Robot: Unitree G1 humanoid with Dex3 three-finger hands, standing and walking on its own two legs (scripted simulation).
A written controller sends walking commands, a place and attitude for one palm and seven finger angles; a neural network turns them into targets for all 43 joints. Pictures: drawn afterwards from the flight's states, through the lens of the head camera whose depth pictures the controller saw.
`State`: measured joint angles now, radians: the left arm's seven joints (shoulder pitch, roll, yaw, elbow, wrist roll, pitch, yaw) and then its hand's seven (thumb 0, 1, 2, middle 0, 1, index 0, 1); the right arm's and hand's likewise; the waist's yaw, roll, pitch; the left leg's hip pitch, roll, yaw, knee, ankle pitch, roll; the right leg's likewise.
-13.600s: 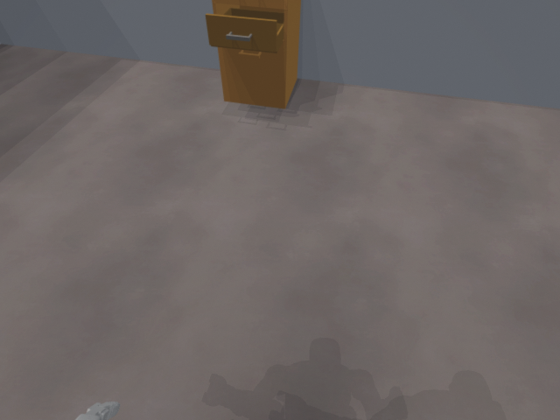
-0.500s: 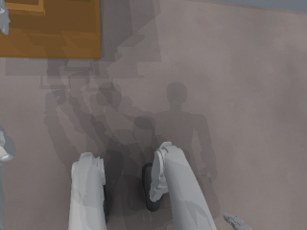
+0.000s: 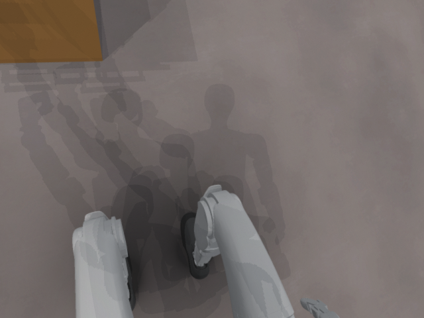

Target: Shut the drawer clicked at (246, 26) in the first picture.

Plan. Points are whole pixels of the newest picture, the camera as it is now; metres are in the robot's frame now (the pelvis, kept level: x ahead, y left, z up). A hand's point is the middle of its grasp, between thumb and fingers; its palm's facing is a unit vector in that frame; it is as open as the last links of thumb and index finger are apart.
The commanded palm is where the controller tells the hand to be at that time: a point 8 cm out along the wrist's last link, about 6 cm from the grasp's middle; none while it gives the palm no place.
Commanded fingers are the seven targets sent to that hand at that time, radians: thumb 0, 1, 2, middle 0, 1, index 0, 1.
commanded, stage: push the drawer shut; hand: left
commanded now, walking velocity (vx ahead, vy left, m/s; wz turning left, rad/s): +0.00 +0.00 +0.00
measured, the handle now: out of the picture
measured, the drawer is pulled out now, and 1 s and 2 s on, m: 0.03 0.02 0.02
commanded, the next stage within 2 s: pull the fist back off the drawer in 0.06 s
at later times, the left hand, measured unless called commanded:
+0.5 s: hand out of the picture +0.62 +0.28 +0.04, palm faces +0.05 -1.00 -0.06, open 3.2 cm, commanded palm +0.62 +0.26 +0.05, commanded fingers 0.00 0.90 0.90 -1.40 -1.60 -1.40 -1.60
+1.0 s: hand out of the picture +0.58 +0.28 +0.05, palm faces +0.07 -1.00 -0.05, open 3.3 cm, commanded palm +0.56 +0.27 +0.07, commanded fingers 0.00 0.90 0.90 -1.40 -1.60 -1.40 -1.60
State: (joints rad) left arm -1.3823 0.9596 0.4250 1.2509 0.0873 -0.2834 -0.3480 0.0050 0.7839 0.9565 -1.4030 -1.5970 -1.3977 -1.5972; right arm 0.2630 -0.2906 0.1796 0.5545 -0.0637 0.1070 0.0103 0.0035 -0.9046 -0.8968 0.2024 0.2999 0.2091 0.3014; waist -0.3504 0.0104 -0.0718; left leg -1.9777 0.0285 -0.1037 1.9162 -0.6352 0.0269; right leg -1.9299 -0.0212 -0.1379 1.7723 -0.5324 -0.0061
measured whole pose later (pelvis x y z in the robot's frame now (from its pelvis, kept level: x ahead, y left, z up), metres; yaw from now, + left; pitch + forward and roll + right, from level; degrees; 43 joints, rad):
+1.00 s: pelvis +0.02 +0.00 +0.02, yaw +1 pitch +39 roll -9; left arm -1.04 0.72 0.49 0.99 -0.02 -0.31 -0.34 0.02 0.90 0.90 -1.40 -1.60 -1.40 -1.60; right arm 0.22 -0.30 0.10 0.52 -0.05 0.13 0.03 0.00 -0.91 -0.90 0.20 0.30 0.21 0.30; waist -0.24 0.02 -0.13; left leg -1.86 0.03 -0.09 1.86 -0.68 0.02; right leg -1.82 -0.01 -0.12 1.73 -0.58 0.00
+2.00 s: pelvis +0.12 +0.00 +0.28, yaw +7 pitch +2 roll +0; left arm 0.41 0.33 0.20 -0.26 -0.08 -0.01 0.10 0.02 0.90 0.90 -1.40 -1.60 -1.40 -1.60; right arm 0.22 -0.22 0.06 0.52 0.04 -0.03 -0.09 0.02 -0.90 -0.90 0.20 0.30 0.21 0.30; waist 0.03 0.07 -0.06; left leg -0.24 0.01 0.00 0.60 -0.38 0.00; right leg -0.27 -0.01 -0.05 0.59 -0.35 0.00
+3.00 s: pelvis +0.06 +0.01 +0.29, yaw +7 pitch +1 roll +0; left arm 0.62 0.38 0.37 -0.53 -0.06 -0.23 0.13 0.02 0.89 0.90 -1.41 -1.60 -1.40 -1.60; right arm 0.17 -0.22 0.00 0.55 0.01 -0.02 -0.09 0.02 -0.91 -0.90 0.20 0.30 0.21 0.30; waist 0.02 0.03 0.02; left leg -0.29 -0.02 0.01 0.49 -0.22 0.02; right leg -0.31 -0.04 -0.04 0.47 -0.18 0.02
